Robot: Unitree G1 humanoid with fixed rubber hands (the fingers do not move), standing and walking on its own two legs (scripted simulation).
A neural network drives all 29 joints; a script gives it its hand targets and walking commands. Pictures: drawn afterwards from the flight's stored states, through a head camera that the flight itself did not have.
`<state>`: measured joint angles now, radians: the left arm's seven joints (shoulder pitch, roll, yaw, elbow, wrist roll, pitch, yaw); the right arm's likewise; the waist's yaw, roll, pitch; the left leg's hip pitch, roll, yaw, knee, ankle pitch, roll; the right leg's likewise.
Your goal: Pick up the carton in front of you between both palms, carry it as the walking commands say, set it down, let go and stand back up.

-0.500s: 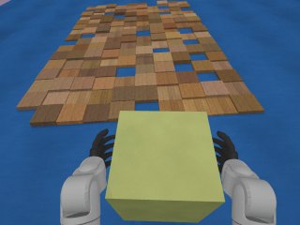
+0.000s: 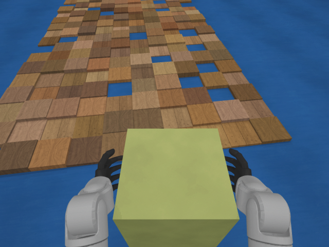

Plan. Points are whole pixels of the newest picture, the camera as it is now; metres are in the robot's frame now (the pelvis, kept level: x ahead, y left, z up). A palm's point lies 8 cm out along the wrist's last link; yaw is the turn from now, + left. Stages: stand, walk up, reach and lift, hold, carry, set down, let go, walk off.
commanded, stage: carry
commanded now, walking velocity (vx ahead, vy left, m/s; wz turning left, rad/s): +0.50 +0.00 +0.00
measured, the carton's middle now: (172, 192) +0.25 +0.00 +0.00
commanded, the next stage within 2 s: none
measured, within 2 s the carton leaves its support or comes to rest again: neither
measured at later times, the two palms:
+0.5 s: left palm (123, 78) +0.58 +0.13 +0.11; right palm (215, 76) +0.60 -0.17 +0.10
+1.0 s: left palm (119, 17) +1.00 +0.19 +0.15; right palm (187, 17) +0.98 -0.11 +0.15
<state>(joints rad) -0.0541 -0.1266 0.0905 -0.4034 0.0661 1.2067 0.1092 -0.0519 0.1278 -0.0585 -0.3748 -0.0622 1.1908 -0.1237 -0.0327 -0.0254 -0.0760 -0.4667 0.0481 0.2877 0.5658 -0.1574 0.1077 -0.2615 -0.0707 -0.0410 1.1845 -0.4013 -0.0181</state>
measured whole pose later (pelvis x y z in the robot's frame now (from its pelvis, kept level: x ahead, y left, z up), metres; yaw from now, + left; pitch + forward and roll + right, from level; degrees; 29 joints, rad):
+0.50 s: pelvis +0.34 -0.03 +0.01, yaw +3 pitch +4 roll -1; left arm -0.09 -0.13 0.06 -0.47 0.06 1.22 0.11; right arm -0.07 0.13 -0.08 -0.50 -0.07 1.24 -0.12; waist 0.02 0.04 -0.11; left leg -0.31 0.09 0.08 1.11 -0.45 0.01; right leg -0.42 -0.05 -0.25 0.54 -0.20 -0.06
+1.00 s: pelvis +0.67 +0.04 +0.02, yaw +1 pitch +5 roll -1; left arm -0.48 -0.09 0.20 -0.36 0.03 1.31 0.16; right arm -0.44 0.12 -0.20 -0.36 -0.02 1.28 -0.17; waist -0.05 -0.01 -0.02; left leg -0.36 0.05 0.23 0.52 -0.26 0.08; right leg -0.56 -0.07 -0.05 1.23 -0.32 -0.05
